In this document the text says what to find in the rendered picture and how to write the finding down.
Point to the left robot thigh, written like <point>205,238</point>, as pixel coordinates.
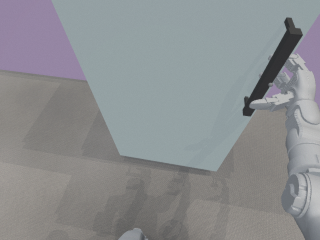
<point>133,235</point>

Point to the robot right forearm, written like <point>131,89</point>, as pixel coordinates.
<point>303,138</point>

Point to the fridge door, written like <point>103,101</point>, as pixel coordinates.
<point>170,76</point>

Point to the handle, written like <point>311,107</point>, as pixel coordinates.
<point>287,44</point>

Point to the robot right hand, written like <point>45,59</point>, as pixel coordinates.
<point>302,86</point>

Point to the right robot upper arm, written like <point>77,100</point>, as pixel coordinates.
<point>301,199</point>

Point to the left robot shin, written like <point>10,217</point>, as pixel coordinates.
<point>137,229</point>

